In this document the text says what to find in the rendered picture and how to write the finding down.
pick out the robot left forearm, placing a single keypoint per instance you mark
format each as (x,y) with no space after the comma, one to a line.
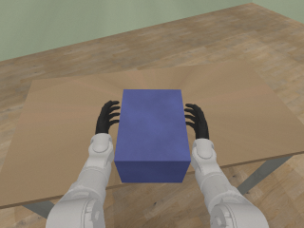
(95,174)

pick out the robot right hand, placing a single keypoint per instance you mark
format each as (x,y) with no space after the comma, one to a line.
(200,125)

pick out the robot left hand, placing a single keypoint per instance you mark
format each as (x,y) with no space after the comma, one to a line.
(103,123)

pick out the robot right forearm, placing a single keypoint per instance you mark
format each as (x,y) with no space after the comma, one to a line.
(212,182)

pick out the robot right upper arm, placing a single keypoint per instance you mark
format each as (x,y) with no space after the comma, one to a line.
(237,215)

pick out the carton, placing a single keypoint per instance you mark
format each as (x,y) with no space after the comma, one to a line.
(152,143)

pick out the robot left upper arm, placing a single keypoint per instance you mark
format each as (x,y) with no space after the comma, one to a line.
(77,213)

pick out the table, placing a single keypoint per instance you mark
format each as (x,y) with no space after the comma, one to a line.
(247,122)

